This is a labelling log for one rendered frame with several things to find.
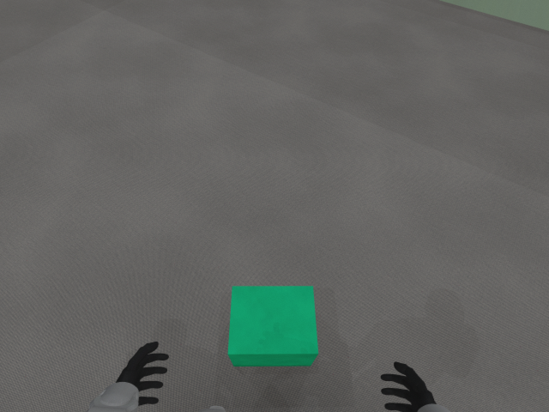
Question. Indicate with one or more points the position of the left robot hand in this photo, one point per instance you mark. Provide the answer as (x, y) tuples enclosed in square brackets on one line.
[(135, 371)]

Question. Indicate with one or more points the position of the carton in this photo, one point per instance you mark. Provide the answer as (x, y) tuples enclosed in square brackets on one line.
[(272, 326)]

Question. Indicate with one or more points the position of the right robot hand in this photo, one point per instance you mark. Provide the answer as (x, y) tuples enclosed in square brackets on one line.
[(417, 393)]

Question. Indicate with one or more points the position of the left robot forearm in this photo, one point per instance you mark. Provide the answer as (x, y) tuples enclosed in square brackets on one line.
[(118, 397)]

